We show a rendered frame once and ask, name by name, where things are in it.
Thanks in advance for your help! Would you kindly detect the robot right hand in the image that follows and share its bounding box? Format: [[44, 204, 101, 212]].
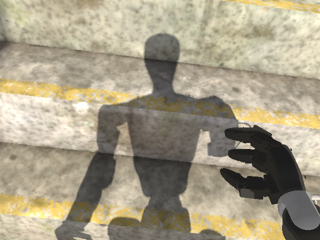
[[220, 125, 306, 205]]

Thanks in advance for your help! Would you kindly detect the robot right forearm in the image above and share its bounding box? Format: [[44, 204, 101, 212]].
[[277, 190, 320, 240]]

